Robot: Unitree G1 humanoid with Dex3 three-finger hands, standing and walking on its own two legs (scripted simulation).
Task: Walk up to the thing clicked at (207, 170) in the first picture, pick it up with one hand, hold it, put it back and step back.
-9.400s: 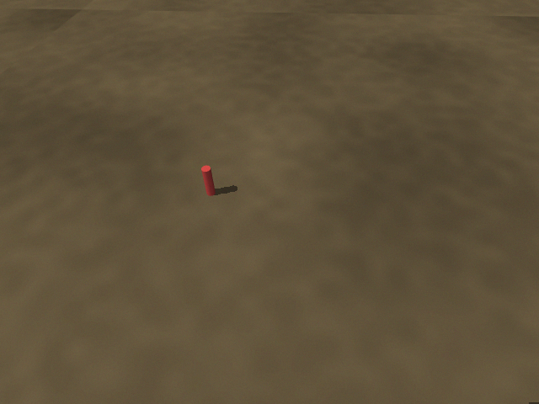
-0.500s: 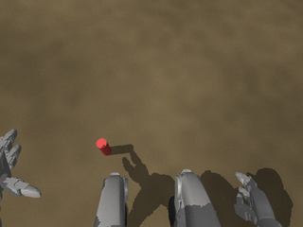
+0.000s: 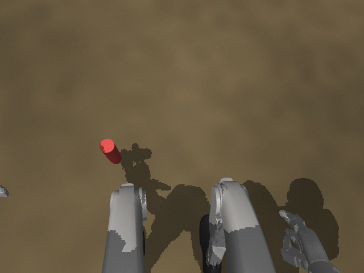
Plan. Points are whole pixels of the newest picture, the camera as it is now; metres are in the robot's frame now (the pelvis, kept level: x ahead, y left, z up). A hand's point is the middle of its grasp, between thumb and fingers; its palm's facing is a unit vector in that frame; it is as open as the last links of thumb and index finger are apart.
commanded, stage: go down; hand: left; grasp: from the side
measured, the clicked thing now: (111, 152) +0.45 +0.22 -0.38
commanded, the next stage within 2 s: approach in 0.96 s
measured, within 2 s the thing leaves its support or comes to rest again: neither
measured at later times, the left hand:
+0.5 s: hand out of the picture +0.38 +0.38 -0.06, palm faces +0.11 -0.99 -0.11, open 17.4 cm
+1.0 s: hand out of the picture +0.39 +0.39 -0.07, palm faces +0.10 -0.99 -0.09, open 17.3 cm
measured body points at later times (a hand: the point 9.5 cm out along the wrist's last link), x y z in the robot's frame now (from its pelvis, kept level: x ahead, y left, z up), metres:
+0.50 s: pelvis -0.01 +0.00 -0.06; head +0.19 +0.05 +0.34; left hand +0.36 +0.44 -0.05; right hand +0.14 -0.28 -0.16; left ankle +0.07 +0.13 -0.43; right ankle +0.10 -0.14 -0.43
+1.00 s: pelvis -0.02 +0.01 -0.08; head +0.19 +0.07 +0.32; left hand +0.38 +0.45 -0.07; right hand +0.13 -0.28 -0.17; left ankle +0.07 +0.13 -0.43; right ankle +0.10 -0.14 -0.43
